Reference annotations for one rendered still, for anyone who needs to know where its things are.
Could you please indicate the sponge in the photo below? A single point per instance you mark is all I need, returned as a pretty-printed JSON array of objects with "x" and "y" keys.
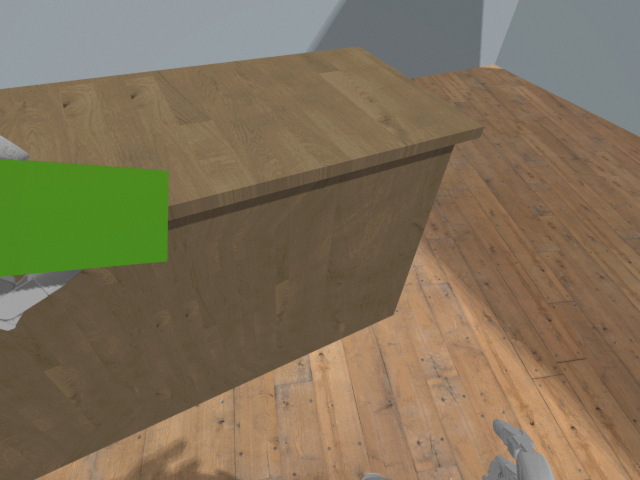
[{"x": 62, "y": 216}]

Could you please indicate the table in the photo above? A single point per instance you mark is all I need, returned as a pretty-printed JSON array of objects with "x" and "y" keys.
[{"x": 299, "y": 188}]

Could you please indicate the robot right hand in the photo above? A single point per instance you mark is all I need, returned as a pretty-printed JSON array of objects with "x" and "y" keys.
[{"x": 529, "y": 464}]

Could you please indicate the robot left hand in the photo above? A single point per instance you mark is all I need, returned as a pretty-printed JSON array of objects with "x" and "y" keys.
[{"x": 15, "y": 298}]

